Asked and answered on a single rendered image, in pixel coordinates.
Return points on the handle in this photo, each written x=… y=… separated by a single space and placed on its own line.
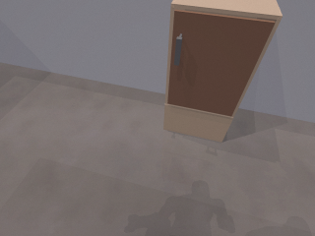
x=178 y=46

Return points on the cupboard door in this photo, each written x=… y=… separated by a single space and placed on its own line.
x=218 y=55

